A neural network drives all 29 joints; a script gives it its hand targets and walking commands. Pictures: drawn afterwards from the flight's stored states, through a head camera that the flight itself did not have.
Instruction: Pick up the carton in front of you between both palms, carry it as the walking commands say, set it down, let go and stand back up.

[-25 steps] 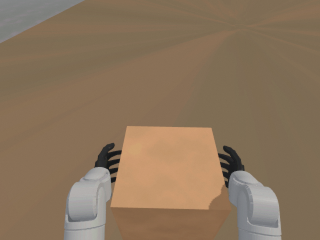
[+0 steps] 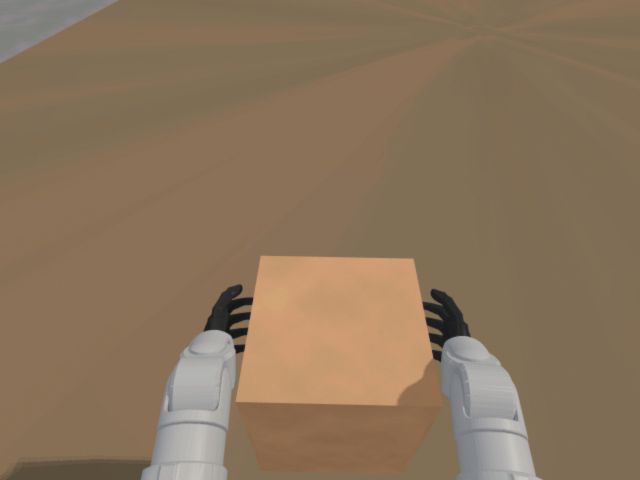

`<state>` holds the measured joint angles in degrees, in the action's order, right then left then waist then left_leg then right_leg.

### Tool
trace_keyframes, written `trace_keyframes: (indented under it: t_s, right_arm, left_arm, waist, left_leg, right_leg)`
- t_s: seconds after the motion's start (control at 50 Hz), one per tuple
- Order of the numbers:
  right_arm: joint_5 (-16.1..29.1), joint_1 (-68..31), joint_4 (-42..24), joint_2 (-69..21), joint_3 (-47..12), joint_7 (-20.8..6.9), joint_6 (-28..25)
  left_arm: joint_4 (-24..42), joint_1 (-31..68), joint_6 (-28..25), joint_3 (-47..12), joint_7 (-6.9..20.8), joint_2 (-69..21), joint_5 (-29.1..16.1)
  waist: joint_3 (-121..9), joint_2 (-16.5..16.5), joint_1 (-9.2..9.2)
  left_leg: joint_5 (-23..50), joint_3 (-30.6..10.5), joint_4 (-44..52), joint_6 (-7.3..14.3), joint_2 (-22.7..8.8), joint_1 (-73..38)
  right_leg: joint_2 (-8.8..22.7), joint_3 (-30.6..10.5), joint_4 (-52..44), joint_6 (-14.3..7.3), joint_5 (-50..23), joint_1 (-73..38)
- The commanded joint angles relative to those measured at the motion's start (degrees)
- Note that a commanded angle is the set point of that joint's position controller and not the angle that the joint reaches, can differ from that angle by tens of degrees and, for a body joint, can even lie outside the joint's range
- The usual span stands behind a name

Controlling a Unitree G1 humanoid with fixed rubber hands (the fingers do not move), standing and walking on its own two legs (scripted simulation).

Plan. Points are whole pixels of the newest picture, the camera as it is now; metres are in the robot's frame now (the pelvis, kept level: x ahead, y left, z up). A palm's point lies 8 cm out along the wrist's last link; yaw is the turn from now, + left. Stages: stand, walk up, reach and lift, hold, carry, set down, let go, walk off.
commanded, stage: carry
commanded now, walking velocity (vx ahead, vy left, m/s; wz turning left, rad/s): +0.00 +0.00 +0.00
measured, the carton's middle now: (334, 368) +0.28 +0.00 -0.05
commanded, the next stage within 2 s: hold in 0.54 s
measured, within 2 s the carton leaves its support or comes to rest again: neither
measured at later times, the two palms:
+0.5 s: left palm (224, 332) +0.29 +0.14 +0.04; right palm (458, 338) +0.29 -0.16 +0.04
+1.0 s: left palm (233, 338) +0.27 +0.13 +0.05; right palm (483, 374) +0.23 -0.17 +0.05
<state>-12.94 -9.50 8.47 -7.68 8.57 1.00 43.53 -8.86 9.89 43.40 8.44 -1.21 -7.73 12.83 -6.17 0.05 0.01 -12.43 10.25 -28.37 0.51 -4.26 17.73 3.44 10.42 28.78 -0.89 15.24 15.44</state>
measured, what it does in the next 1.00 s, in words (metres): stands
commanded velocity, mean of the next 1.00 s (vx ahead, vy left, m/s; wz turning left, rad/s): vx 0.00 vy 0.00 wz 0.00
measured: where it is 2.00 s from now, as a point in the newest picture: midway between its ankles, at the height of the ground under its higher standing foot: outside the picture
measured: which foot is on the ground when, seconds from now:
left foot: down 0.00-1.00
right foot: down 0.00-1.00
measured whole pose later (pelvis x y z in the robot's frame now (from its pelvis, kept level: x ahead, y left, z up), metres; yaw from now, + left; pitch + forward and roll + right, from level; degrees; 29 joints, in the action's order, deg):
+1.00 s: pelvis -0.03 +0.02 +0.01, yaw -8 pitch -9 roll +0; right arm -15.2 -14.1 12.7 -8.5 11.9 -0.4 42.0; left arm -13.0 14.2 41.7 11.9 0.3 -8.5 15.5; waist 4.1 0.2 0.0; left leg -10.7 1.7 -23.4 0.3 -0.7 3.6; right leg 0.6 2.4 23.2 -0.6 10.2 3.8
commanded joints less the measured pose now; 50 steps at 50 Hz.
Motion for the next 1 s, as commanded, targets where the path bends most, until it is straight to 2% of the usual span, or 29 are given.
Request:
trace_keyframes:
  t_s: [0.0, 0.08, 0.16, 0.26, 0.52, 0.54, 0.56, 0.58, 0.6, 0.62, 0.64, 0.66, 0.68, 0.7, 0.76, 0.8, 0.92, 0.98]
  right_arm:
    - [10.6, -26.6, -2.1, -43.2, -26.5, -10.1, -6.3]
    - [11.5, -27.8, -1.8, -47.1, -28.8, -11.1, -7.7]
    - [13.5, -26.6, -4.8, -49.6, -32.0, -11.4, -5.5]
    - [12.7, -24.5, -4.5, -48.2, -30.3, -11.4, -3.1]
    - [13.3, -26.1, -5.0, -49.2, -31.0, -11.6, -3.2]
    - [12.9, -20.0, -4.6, -50.4, -29.5, -12.0, -2.9]
    - [11.9, -20.5, -6.1, -49.4, -28.9, -11.1, -3.8]
    - [10.6, -20.2, -5.9, -47.7, -28.4, -10.7, -4.0]
    - [9.7, -19.7, -5.4, -46.8, -27.1, -10.3, -4.4]
    - [9.0, -19.3, -4.4, -46.7, -26.1, -9.8, -4.7]
    - [9.0, -20.3, -5.0, -46.7, -26.4, -9.8, -4.9]
    - [9.4, -20.6, -5.0, -47.1, -26.5, -9.9, -5.0]
    - [9.7, -21.8, -4.8, -47.8, -27.0, -10.0, -4.9]
    - [10.3, -23.8, -5.3, -48.3, -28.1, -10.5, -4.9]
    - [12.0, -26.8, -5.3, -49.1, -29.5, -11.7, -4.3]
    - [12.2, -28.0, -4.4, -49.3, -29.4, -12.4, -4.0]
    - [11.1, -29.4, -0.1, -51.0, -26.7, -13.5, -3.4]
    - [9.8, -33.5, 3.0, -50.9, -24.0, -14.2, -3.9]
  left_arm:
    - [2.1, 26.2, -6.3, -26.3, 10.2, -43.3, -10.7]
    - [1.8, 27.5, -7.6, -28.5, 11.2, -47.1, -11.5]
    - [4.8, 26.3, -5.3, -31.7, 11.6, -49.5, -13.4]
    - [4.4, 24.0, -2.9, -30.1, 11.6, -48.2, -12.4]
    - [4.9, 25.7, -3.0, -30.6, 11.9, -49.1, -13.1]
    - [6.3, 18.9, -2.5, -29.0, 12.1, -50.0, -12.3]
    - [7.9, 21.0, -3.2, -29.0, 12.0, -47.4, -12.4]
    - [8.2, 20.6, -3.5, -29.0, 12.1, -47.9, -11.7]
    - [8.8, 22.1, -3.8, -29.0, 12.1, -47.2, -12.2]
    - [8.9, 23.4, -4.0, -29.9, 12.5, -46.4, -12.8]
    - [8.6, 23.6, -4.2, -30.2, 12.7, -47.0, -13.1]
    - [8.5, 23.9, -4.4, -30.0, 12.8, -46.6, -13.0]
    - [7.8, 24.5, -4.5, -29.8, 12.9, -46.2, -12.8]
    - [6.8, 24.5, -4.5, -29.3, 12.8, -47.0, -12.2]
    - [3.9, 23.4, -4.4, -26.8, 12.1, -48.1, -10.4]
    - [2.3, 23.4, -4.2, -25.5, 12.0, -48.7, -9.5]
    - [-0.4, 27.3, -3.7, -25.1, 13.2, -50.9, -9.7]
    - [-2.4, 33.3, -4.0, -24.4, 14.0, -52.2, -10.1]
  waist:
    - [-11.8, 0.0, -0.05]
    - [-13.1, -0.1, 0.05]
    - [-14.2, -0.1, 0.10]
    - [-13.3, 0.0, 0.04]
    - [-13.0, 0.0, 0.06]
    - [-5.9, 2.1, -0.53]
    - [-9.3, 3.4, 0.63]
    - [-8.3, 1.0, -0.32]
    - [-8.5, 0.4, 0.53]
    - [-9.0, 1.8, 1.62]
    - [-7.6, 0.6, 1.83]
    - [-7.7, 0.2, 1.51]
    - [-7.5, 1.4, 1.06]
    - [-6.4, 0.5, 0.42]
    - [-4.9, 0.4, -1.74]
    - [-3.8, 0.5, -2.14]
    - [-1.4, 0.0, -0.69]
    - [-0.1, -0.6, 0.58]
  left_leg:
    - [6.5, -6.3, 3.9, 0.0, -5.4, -5.7]
    - [8.0, -6.2, 3.5, -0.1, -5.5, -6.4]
    - [10.2, -6.1, 2.8, -0.1, -5.7, -6.8]
    - [11.3, -5.9, 2.3, -0.1, -5.7, -6.3]
    - [10.3, -5.8, 2.4, -0.3, -5.6, -6.3]
    - [21.3, -13.5, 4.7, 1.2, 10.2, -16.3]
    - [24.3, -15.2, 4.7, 1.4, 8.4, -17.4]
    - [23.0, -15.0, 5.9, 0.6, 9.1, -13.6]
    - [23.8, -15.2, 6.3, 0.0, 9.5, -12.0]
    - [20.6, -15.1, 6.7, 0.0, 9.5, -11.6]
    - [18.7, -15.1, 7.2, 0.0, 9.7, -11.5]
    - [17.9, -15.1, 7.5, -0.1, 9.9, -11.0]
    - [14.3, -15.0, 7.9, 0.1, 9.8, -10.6]
    - [12.1, -14.8, 8.2, 0.4, 10.0, -10.9]
    - [9.6, -15.0, 8.7, 1.3, 9.8, -11.4]
    - [7.8, -15.0, 9.1, 1.6, 9.5, -11.9]
    - [2.0, -14.6, 9.8, 1.5, 8.7, -13.4]
    - [-3.1, -14.4, 9.5, 1.3, 8.2, -12.6]
  right_leg:
    - [6.2, -6.6, -5.4, -0.1, -6.6, -2.5]
    - [6.1, -6.5, -4.8, -0.2, -8.2, -3.2]
    - [6.1, -6.3, -3.9, -0.2, -10.4, -3.9]
    - [6.2, -6.2, -3.5, -0.1, -12.0, -3.6]
    - [6.2, -6.4, -3.9, -0.3, -11.7, -3.6]
    - [-7.0, -15.6, -7.1, -0.6, -27.7, -10.6]
    - [-7.1, -16.6, -7.3, -1.0, -28.6, -13.7]
    - [-6.6, -16.7, -6.9, -0.6, -32.0, -18.1]
    - [-6.5, -16.5, -6.7, -0.6, -34.2, -21.7]
    - [-6.6, -16.2, -8.0, -0.6, -28.8, -23.8]
    - [-6.7, -16.3, -8.0, -0.6, -27.6, -23.3]
    - [-6.7, -16.4, -8.0, -0.4, -27.6, -24.3]
    - [-6.8, -16.0, -8.8, -0.2, -22.9, -24.7]
    - [-6.7, -16.0, -8.8, 0.1, -20.7, -22.6]
    - [-6.8, -15.7, -8.6, 0.6, -17.6, -20.5]
    - [-6.8, -15.5, -8.9, 0.7, -14.7, -19.0]
    - [-7.1, -15.0, -10.0, 0.0, -6.1, -14.5]
    - [-7.3, -14.4, -9.5, -0.8, -0.7, -12.4]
